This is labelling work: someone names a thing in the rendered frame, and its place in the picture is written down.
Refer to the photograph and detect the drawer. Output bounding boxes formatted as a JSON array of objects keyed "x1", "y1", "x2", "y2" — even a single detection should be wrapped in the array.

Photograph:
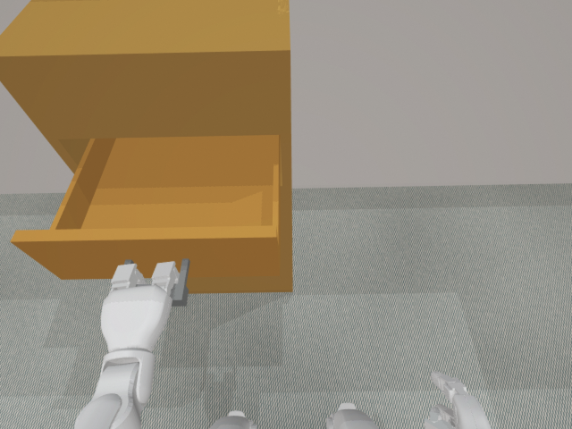
[{"x1": 10, "y1": 135, "x2": 281, "y2": 280}]

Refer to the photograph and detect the right robot hand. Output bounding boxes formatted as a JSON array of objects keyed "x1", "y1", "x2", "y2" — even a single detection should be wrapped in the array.
[{"x1": 424, "y1": 371, "x2": 492, "y2": 429}]

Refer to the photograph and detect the right robot thigh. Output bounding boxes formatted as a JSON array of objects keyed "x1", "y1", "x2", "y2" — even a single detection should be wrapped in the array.
[{"x1": 326, "y1": 409, "x2": 379, "y2": 429}]

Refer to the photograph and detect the right robot shin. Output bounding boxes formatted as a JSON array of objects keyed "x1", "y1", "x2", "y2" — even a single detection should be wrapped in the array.
[{"x1": 337, "y1": 403, "x2": 356, "y2": 411}]

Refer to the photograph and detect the cabinet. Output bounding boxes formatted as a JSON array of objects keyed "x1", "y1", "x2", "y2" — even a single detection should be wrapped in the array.
[{"x1": 0, "y1": 0, "x2": 293, "y2": 294}]

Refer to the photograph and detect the handle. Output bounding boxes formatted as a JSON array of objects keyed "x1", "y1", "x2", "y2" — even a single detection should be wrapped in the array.
[{"x1": 124, "y1": 258, "x2": 190, "y2": 307}]

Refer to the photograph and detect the left robot hand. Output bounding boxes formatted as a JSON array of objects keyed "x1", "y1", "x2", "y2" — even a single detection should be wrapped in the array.
[{"x1": 101, "y1": 261, "x2": 180, "y2": 353}]

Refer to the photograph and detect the left robot forearm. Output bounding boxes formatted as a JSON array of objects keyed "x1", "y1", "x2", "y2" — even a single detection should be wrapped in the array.
[{"x1": 74, "y1": 348, "x2": 156, "y2": 429}]

